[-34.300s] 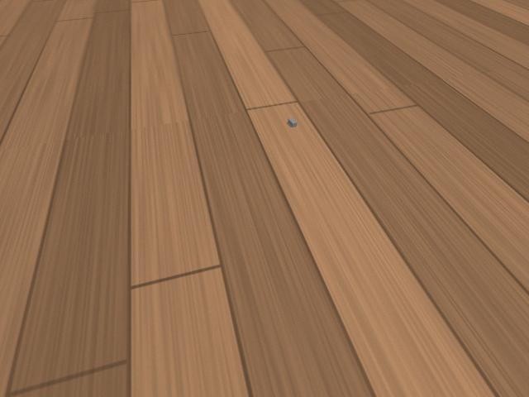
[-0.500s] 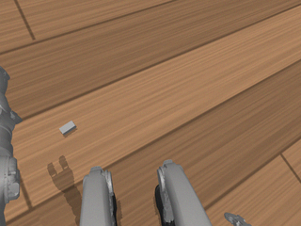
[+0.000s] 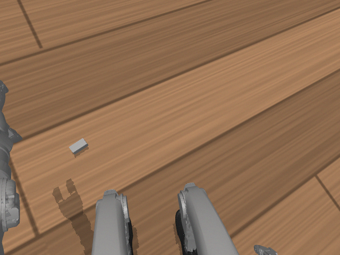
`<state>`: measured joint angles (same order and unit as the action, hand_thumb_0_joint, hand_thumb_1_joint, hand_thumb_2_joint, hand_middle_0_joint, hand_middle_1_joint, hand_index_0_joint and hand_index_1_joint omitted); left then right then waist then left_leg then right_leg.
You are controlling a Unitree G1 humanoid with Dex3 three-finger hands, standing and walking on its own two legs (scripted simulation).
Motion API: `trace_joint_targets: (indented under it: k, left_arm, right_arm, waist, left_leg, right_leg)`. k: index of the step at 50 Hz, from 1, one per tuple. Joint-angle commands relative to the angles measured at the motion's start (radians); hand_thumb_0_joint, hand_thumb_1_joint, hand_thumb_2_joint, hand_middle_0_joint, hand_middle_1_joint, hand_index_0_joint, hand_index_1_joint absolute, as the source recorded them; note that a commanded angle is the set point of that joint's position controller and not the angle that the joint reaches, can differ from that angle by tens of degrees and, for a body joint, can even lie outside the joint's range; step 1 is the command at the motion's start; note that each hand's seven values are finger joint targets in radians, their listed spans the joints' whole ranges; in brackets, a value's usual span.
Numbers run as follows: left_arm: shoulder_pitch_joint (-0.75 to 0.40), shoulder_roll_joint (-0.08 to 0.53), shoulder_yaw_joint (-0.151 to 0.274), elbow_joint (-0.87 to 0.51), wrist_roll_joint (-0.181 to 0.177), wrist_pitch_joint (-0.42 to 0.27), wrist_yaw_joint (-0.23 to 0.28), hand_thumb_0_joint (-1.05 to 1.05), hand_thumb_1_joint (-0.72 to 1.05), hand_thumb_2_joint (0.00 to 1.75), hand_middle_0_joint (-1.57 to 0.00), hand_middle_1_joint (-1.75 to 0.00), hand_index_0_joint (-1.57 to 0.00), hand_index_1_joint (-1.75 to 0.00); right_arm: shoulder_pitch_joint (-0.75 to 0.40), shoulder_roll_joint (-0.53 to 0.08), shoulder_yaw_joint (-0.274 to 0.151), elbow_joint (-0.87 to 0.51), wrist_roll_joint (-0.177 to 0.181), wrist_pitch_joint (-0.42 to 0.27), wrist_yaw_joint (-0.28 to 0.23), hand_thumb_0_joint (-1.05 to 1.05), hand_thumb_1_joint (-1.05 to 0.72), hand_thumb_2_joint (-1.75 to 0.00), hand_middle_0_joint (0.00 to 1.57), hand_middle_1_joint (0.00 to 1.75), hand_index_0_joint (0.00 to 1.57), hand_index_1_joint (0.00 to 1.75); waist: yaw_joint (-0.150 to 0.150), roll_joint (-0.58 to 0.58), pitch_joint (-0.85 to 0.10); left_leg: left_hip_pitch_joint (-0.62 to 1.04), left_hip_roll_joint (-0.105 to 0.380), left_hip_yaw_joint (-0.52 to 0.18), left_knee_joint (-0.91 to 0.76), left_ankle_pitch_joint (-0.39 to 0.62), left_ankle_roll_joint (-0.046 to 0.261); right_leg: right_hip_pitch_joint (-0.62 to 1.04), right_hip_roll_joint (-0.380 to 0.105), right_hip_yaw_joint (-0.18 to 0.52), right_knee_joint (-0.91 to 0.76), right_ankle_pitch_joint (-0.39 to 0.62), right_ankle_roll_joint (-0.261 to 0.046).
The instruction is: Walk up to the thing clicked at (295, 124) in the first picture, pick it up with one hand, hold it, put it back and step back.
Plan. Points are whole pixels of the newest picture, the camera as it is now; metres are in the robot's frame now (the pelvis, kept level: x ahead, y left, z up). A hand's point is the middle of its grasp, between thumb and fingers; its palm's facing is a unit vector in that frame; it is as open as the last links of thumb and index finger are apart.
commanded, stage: go down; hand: left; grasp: from above
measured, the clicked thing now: (78, 146) +0.51 +0.30 -0.53
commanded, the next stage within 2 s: approach in 0.72 s
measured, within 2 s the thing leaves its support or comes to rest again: neither
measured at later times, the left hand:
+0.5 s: hand out of the picture +0.46 +0.36 -0.07, palm faces -0.36 -0.20 -0.91, open 12.9 cm
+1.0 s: hand (1, 115) +0.47 +0.35 -0.08, palm faces -0.38 -0.18 -0.91, open 12.8 cm
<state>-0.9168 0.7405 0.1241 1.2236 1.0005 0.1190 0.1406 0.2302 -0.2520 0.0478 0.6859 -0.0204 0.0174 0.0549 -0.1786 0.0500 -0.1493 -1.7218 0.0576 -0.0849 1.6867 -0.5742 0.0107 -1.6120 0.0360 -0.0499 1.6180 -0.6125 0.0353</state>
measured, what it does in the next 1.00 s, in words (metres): stands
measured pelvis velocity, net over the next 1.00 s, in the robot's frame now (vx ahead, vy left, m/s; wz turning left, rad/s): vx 0.01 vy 0.00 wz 0.00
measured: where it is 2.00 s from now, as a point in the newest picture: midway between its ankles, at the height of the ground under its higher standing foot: (157, 247)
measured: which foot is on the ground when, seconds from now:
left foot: down 0.00-1.00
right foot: down 0.00-1.00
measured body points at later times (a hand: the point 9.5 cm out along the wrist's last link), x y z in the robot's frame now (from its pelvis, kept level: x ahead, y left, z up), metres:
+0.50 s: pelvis +0.01 +0.00 +0.02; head +0.20 +0.05 +0.42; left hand +0.48 +0.37 -0.02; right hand +0.06 -0.26 -0.10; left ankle +0.07 +0.12 -0.51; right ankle +0.06 -0.14 -0.51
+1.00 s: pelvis +0.01 +0.00 +0.01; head +0.21 +0.05 +0.41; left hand +0.48 +0.36 -0.03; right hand +0.05 -0.26 -0.10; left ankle +0.07 +0.12 -0.51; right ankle +0.06 -0.14 -0.51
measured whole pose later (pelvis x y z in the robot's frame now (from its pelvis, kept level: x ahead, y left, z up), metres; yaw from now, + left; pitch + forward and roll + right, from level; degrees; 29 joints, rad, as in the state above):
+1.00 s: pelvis +0.01 +0.00 +0.01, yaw +0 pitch +34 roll -7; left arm -0.93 0.75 0.10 1.29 1.03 0.07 0.16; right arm 0.24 -0.25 0.05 0.69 -0.03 0.03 0.06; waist -0.19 0.05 -0.15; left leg -1.68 0.06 -0.09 1.65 -0.57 0.01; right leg -1.57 0.04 -0.05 1.57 -0.61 0.03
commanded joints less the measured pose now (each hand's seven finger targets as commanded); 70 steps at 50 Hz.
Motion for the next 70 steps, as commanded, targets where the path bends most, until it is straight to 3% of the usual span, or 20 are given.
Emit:
trace_joint_targets:
  k: [1,8,10,11,16,24,26,30,33,42,45,46,47,49,52,55,58,62,67,70]
  left_arm:
    - [-0.337,0.318,0.034,-0.167,0.006,-0.001,0.036,0.0,-0.33,0.79,-0.21,-0.92,-0.23,-0.9]
    - [-0.297,0.3,0.026,-0.157,0.003,-0.01,0.027,0.0,-0.33,0.77,-0.21,-0.92,-0.24,-0.9]
    - [-0.319,0.335,0.049,-0.194,0.005,-0.017,0.027,0.0,-0.33,0.78,-0.22,-0.91,-0.24,-0.89]
    - [-0.324,0.324,0.034,-0.195,0.009,-0.019,0.026,0.0,-0.31,0.76,-0.24,-0.9,-0.25,-0.87]
    - [-0.329,0.313,0.033,-0.198,0.015,-0.029,0.034,0.0,-0.3,0.75,-0.24,-0.89,-0.26,-0.86]
    - [-0.309,0.304,0.024,-0.149,0.023,-0.041,0.033,0.0,-0.26,0.72,-0.28,-0.85,-0.3,-0.83]
    - [-0.268,0.259,0.003,-0.104,0.023,-0.043,0.033,0.0,-0.27,0.72,-0.26,-0.88,-0.28,-0.85]
    - [-0.349,0.3,0.023,-0.166,0.026,-0.057,0.05,0.0,-0.26,0.72,-0.27,-0.87,-0.29,-0.84]
    - [-0.337,0.31,0.034,-0.151,0.031,-0.055,0.064,0.0,-0.23,0.7,-0.29,-0.84,-0.32,-0.81]
    - [-0.37,0.348,0.054,-0.206,0.018,-0.034,0.068,0.0,-0.32,0.74,-0.28,-0.82,-0.28,-0.82]
    - [-0.346,0.304,0.022,-0.163,0.021,-0.032,0.052,0.0,-0.32,0.74,-0.25,-0.88,-0.26,-0.86]
    - [-0.306,0.301,0.019,-0.1,0.027,-0.032,0.047,0.0,-0.32,0.74,-0.25,-0.89,-0.26,-0.87]
    - [-0.277,0.252,-0.01,-0.049,0.028,-0.037,0.04,0.0,-0.31,0.73,-0.25,-0.9,-0.27,-0.87]
    - [-0.273,0.235,-0.031,-0.004,0.038,-0.058,0.033,0.0,-0.3,0.71,-0.25,-0.9,-0.28,-0.88]
    - [-0.264,0.213,-0.054,0.051,0.066,-0.098,0.032,0.0,-0.24,0.65,-0.27,-0.93,-0.32,-0.88]
    - [-0.286,0.203,-0.056,0.1,0.089,-0.136,0.063,0.0,-0.21,0.62,-0.25,-0.99,-0.32,-0.92]
    - [-0.322,0.274,-0.008,0.145,0.119,-0.169,0.123,0.0,-0.22,0.63,-0.23,-1.01,-0.3,-0.94]
    - [-0.484,0.34,0.05,0.043,0.155,-0.197,0.216,0.0,-0.24,0.65,-0.27,-0.98,-0.32,-0.92]
    - [-0.562,0.39,0.102,0.102,0.163,-0.166,0.321,0.0,-0.26,0.67,-0.29,-0.91,-0.33,-0.87]
    - [-0.581,0.399,0.108,0.117,0.158,-0.128,0.344,0.0,-0.27,0.69,-0.32,-0.86,-0.33,-0.84]
  right_arm:
    - [0.18,-0.207,-0.068,-0.028,-0.002,-0.01,-0.01,0.0,-0.89,-0.89,0.2,0.3,0.2,0.3]
    - [0.187,-0.203,-0.068,-0.025,-0.003,-0.008,-0.007,0.0,-0.89,-0.89,0.2,0.3,0.2,0.3]
    - [0.191,-0.205,-0.072,-0.027,-0.001,-0.006,-0.006,0.0,-0.89,-0.89,0.2,0.3,0.2,0.3]
    - [0.186,-0.202,-0.071,-0.032,-0.001,-0.004,-0.005,0.0,-0.89,-0.9,0.2,0.3,0.2,0.3]
    - [0.19,-0.205,-0.072,-0.026,0.0,-0.001,-0.008,0.0,-0.89,-0.89,0.2,0.3,0.2,0.3]
    - [0.19,-0.205,-0.073,-0.022,-0.002,0.0,-0.006,0.0,-0.89,-0.9,0.2,0.3,0.2,0.3]
    - [0.19,-0.202,-0.069,-0.02,-0.005,-0.001,-0.003,0.0,-0.89,-0.89,0.2,0.3,0.2,0.3]
    - [0.194,-0.207,-0.074,-0.027,-0.008,-0.004,-0.001,0.0,-0.89,-0.9,0.2,0.3,0.2,0.3]
    - [0.193,-0.206,-0.069,-0.026,-0.005,-0.004,-0.002,0.0,-0.89,-0.89,0.2,0.3,0.2,0.3]
    - [0.2,-0.21,-0.072,-0.025,-0.007,0.001,-0.008,0.0,-0.89,-0.9,0.2,0.3,0.2,0.3]
    - [0.198,-0.203,-0.071,-0.021,-0.005,0.004,-0.011,0.0,-0.9,-0.9,0.2,0.3,0.2,0.3]
    - [0.198,-0.202,-0.07,-0.016,-0.004,0.005,-0.011,0.0,-0.9,-0.9,0.2,0.3,0.2,0.3]
    - [0.197,-0.197,-0.067,-0.008,-0.009,0.003,-0.01,0.0,-0.9,-0.9,0.2,0.3,0.2,0.3]
    - [0.195,-0.193,-0.064,-0.007,-0.014,-0.004,-0.006,0.0,-0.9,-0.9,0.2,0.3,0.2,0.3]
    - [0.185,-0.197,-0.063,-0.011,-0.019,-0.012,0.004,0.0,-0.9,-0.9,0.2,0.3,0.2,0.3]
    - [0.183,-0.205,-0.058,-0.011,-0.028,-0.02,0.015,0.0,-0.9,-0.9,0.2,0.3,0.2,0.3]
    - [0.186,-0.213,-0.052,-0.008,-0.039,-0.033,0.028,0.0,-0.9,-0.9,0.2,0.3,0.2,0.3]
    - [0.205,-0.233,-0.052,0.007,-0.059,-0.049,0.047,0.0,-0.91,-0.9,0.2,0.3,0.2,0.3]
    - [0.197,-0.255,-0.052,0.039,-0.081,-0.067,0.055,0.0,-0.91,-0.9,0.2,0.3,0.2,0.3]
    - [0.183,-0.25,-0.045,0.05,-0.091,-0.074,0.062,0.0,-0.91,-0.9,0.2,0.3,0.2,0.3]
  waist:
    - [0.002,0.228,-0.61]
    - [0.001,0.21,-0.59]
    - [0.017,0.211,-0.645]
    - [0.007,0.225,-0.645]
    - [0.006,0.247,-0.597]
    - [0.003,0.226,-0.574]
    - [-0.008,0.207,-0.524]
    - [-0.003,0.237,-0.584]
    - [0.005,0.222,-0.599]
    - [0.009,0.268,-0.683]
    - [-0.007,0.256,-0.614]
    - [-0.009,0.198,-0.582]
    - [-0.027,0.167,-0.517]
    - [-0.041,0.128,-0.451]
    - [-0.04,0.118,-0.41]
    - [-0.052,0.105,-0.404]
    - [-0.046,0.134,-0.447]
    - [-0.048,0.295,-0.659]
    - [-0.086,0.371,-0.701]
    - [-0.086,0.425,-0.723]
  left_leg:
    - [0.591,-0.001,-0.003,-0.229,0.204,0.013]
    - [0.587,-0.002,0.011,-0.229,0.234,0.02]
    - [0.616,-0.003,0.014,-0.226,0.266,0.02]
    - [0.623,-0.002,0.018,-0.22,0.278,0.021]
    - [0.642,0.001,-0.01,-0.265,0.232,0.01]
    - [0.649,0.003,-0.005,-0.26,0.268,0.015]
    - [0.612,0.003,-0.002,-0.253,0.261,0.016]
    - [0.629,0.003,-0.005,-0.249,0.24,0.013]
    - [0.619,0.0,0.002,-0.25,0.218,0.013]
    - [0.682,0.0,0.007,-0.239,0.286,0.015]
    - [0.655,0.001,-0.005,-0.256,0.248,0.012]
    - [0.627,0.002,-0.005,-0.249,0.233,0.019]
    - [0.56,0.001,-0.004,-0.235,0.213,0.022]
    - [0.444,-0.005,0.017,-0.194,0.172,0.032]
    - [0.356,-0.009,0.016,-0.139,0.152,0.031]
    - [0.307,-0.008,0.007,-0.069,0.185,0.029]
    - [0.25,-0.014,0.014,0.009,0.195,0.024]
    - [0.357,-0.011,0.005,0.104,0.282,0.008]
    - [0.354,0.0,-0.005,0.188,0.248,0.002]
    - [0.344,0.001,-0.002,0.236,0.195,0.002]
  right_leg:
    - [0.204,0.027,-0.04,-0.183,0.2,-0.072]
    - [0.243,0.028,-0.036,-0.207,0.228,-0.07]
    - [0.266,0.028,-0.033,-0.208,0.247,-0.07]
    - [0.263,0.03,-0.033,-0.207,0.256,-0.07]
    - [0.235,0.028,-0.038,-0.209,0.215,-0.075]
    - [0.23,0.03,-0.037,-0.224,0.231,-0.074]
    - [0.215,0.03,-0.039,-0.223,0.228,-0.073]
    - [0.213,0.03,-0.037,-0.209,0.218,-0.074]
    - [0.238,0.03,-0.036,-0.214,0.214,-0.073]
    - [0.273,0.029,-0.031,-0.22,0.261,-0.07]
    - [0.239,0.03,-0.035,-0.223,0.227,-0.072]
    - [0.243,0.033,-0.037,-0.23,0.219,-0.07]
    - [0.213,0.031,-0.037,-0.222,0.21,-0.069]
    - [0.195,0.033,-0.031,-0.207,0.194,-0.068]
    - [0.115,0.034,-0.035,-0.137,0.171,-0.073]
    - [0.034,0.037,-0.045,-0.066,0.197,-0.074]
    - [-0.007,0.036,-0.044,0.011,0.213,-0.07]
    - [-0.079,0.028,-0.057,0.131,0.274,-0.067]
    - [-0.196,0.017,-0.079,0.243,0.25,-0.062]
    - [-0.254,0.01,-0.085,0.298,0.206,-0.063]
